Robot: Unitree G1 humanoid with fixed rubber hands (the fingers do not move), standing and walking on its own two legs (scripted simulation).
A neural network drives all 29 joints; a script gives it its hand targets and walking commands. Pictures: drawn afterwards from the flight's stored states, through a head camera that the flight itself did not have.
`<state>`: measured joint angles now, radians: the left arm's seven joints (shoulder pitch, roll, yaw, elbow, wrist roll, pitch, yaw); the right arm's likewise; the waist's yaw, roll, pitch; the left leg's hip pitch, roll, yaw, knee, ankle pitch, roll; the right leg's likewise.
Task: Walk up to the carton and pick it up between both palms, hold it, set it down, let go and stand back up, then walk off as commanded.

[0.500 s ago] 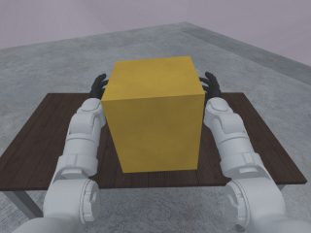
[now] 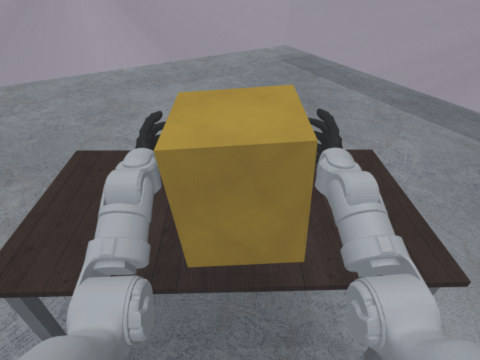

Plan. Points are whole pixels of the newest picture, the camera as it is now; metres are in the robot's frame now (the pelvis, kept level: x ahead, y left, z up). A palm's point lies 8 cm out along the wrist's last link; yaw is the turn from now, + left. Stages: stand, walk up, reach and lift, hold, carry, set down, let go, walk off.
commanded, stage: hold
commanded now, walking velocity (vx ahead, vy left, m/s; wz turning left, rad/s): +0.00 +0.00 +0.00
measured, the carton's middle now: (240, 176) +0.38 +0.00 +0.16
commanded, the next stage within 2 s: none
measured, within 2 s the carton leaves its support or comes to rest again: neither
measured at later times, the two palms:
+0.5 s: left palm (146, 152) +0.37 +0.16 +0.22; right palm (330, 155) +0.36 -0.14 +0.22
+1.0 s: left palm (146, 152) +0.37 +0.16 +0.22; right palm (330, 155) +0.36 -0.14 +0.22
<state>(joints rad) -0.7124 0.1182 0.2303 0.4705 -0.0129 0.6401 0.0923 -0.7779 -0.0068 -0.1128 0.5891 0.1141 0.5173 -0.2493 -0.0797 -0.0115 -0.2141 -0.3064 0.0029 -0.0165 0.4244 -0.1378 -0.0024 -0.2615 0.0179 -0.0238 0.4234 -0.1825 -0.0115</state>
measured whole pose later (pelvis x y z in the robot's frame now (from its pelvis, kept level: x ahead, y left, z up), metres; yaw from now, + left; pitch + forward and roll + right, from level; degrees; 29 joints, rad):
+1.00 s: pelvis -0.01 +0.00 +0.00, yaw +0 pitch +1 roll -1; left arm -0.74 0.11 0.26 0.46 0.03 0.69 0.07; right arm -0.78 -0.01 -0.11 0.59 0.12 0.52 -0.25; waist -0.08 -0.01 -0.21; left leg -0.31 0.00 -0.02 0.42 -0.13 0.00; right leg -0.26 0.02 -0.02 0.42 -0.17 -0.01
